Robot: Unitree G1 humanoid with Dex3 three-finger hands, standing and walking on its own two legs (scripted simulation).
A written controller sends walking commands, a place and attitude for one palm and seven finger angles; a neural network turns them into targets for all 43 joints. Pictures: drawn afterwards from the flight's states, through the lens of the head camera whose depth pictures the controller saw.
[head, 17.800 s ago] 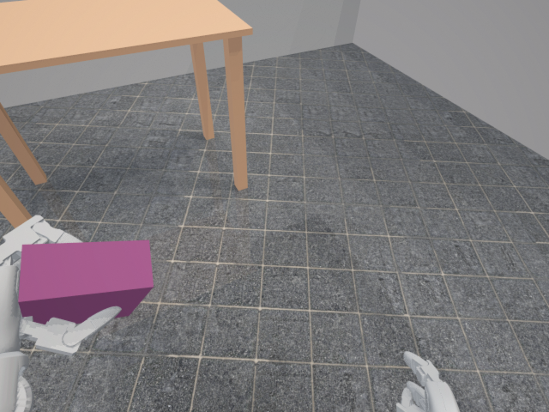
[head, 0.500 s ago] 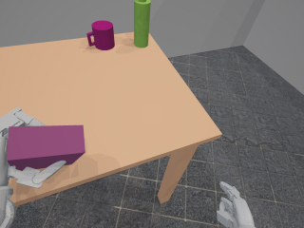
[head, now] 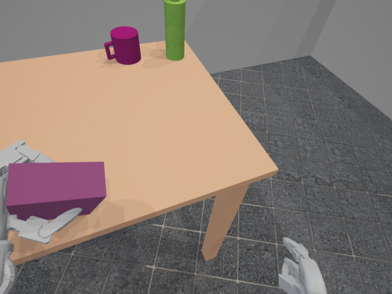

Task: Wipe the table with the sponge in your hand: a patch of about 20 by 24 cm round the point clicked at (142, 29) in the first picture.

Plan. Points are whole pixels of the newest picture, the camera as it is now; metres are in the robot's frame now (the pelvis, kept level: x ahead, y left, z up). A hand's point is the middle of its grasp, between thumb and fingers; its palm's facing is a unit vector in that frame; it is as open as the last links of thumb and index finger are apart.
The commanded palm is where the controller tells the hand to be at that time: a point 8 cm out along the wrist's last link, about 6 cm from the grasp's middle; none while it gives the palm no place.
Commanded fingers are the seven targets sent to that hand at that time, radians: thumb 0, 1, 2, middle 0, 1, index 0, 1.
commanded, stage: shuffle to correct the standing spot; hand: left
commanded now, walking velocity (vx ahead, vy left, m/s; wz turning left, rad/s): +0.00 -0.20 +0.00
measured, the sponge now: (70, 193) +0.23 +0.23 +0.14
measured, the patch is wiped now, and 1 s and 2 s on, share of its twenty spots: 0.00 0.00 0.00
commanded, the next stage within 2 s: come to a stop and stand still in 1.14 s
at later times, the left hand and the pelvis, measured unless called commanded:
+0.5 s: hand (89, 191) +0.23 +0.19 +0.15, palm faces +0.32 -0.86 -0.40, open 9.5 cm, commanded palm +0.17 +0.23 +0.17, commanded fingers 0.00 0.10 1.30 -1.20 -1.60 -1.20 -1.60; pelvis +0.01 -0.05 -0.01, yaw +0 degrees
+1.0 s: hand (91, 196) +0.22 +0.19 +0.15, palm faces +0.32 -0.84 -0.45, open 9.5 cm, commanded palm +0.16 +0.23 +0.17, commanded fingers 0.00 0.10 1.30 -1.20 -1.60 -1.20 -1.60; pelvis +0.01 -0.06 -0.01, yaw +1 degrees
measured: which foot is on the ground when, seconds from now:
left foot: down 0.00-1.00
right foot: down 0.00-1.00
